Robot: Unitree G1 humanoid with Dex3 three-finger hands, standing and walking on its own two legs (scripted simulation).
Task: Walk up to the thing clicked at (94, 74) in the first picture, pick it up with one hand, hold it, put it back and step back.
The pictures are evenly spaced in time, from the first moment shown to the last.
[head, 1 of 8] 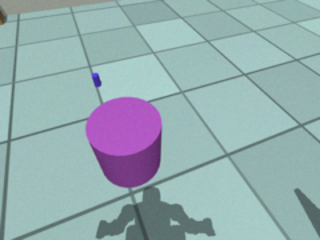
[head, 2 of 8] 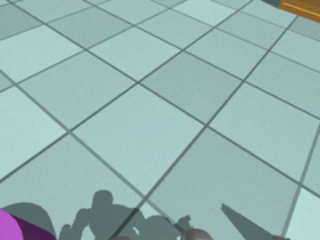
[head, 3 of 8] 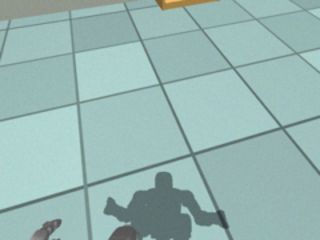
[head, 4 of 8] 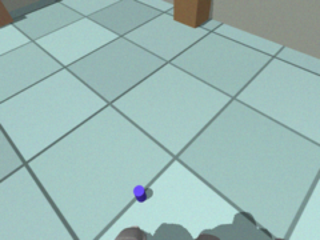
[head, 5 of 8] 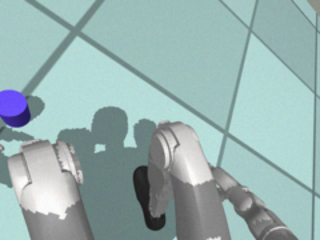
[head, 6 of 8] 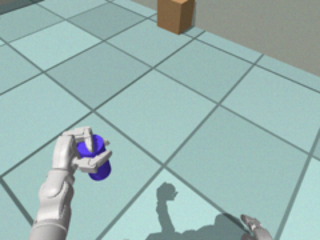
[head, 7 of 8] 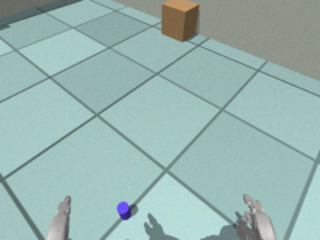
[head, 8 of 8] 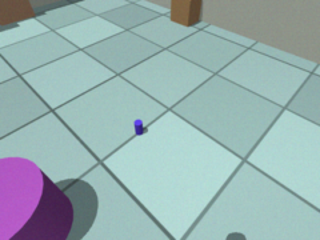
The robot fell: no
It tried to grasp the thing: yes
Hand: left
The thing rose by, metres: 0.69
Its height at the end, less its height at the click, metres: +0.00
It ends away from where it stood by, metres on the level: 0.03
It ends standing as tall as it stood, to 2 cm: yes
